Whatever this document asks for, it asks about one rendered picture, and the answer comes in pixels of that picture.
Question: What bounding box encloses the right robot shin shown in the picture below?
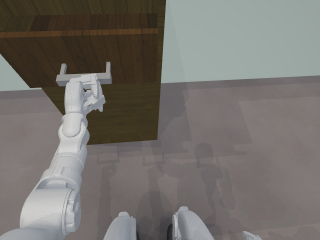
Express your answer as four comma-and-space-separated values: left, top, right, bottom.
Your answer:
172, 206, 189, 240

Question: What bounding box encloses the cabinet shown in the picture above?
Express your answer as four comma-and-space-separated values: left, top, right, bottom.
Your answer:
0, 0, 166, 145

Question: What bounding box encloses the robot left hand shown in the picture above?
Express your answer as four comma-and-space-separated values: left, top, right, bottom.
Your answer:
64, 73, 106, 117

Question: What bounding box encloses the robot left forearm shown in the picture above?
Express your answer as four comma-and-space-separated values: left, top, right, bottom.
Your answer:
19, 112, 90, 228

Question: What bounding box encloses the robot shin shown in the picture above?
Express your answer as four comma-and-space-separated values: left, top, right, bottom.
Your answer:
118, 211, 129, 217
172, 206, 189, 240

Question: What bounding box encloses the robot left upper arm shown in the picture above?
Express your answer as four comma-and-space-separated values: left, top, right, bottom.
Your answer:
0, 188, 81, 240

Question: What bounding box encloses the left robot shin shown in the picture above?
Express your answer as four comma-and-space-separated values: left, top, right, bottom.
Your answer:
118, 211, 129, 217

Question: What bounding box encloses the drawer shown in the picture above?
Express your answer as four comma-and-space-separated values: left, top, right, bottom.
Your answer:
0, 13, 159, 88

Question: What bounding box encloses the handle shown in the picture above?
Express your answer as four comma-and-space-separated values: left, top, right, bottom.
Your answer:
56, 61, 112, 87

